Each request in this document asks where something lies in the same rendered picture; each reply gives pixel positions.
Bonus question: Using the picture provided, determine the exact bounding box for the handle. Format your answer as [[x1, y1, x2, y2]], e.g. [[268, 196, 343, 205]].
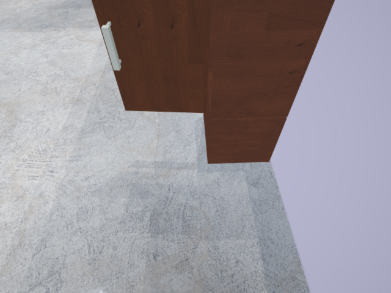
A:
[[101, 21, 122, 71]]

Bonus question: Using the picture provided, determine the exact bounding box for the cupboard door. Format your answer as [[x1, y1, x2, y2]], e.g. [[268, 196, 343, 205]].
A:
[[92, 0, 211, 113]]

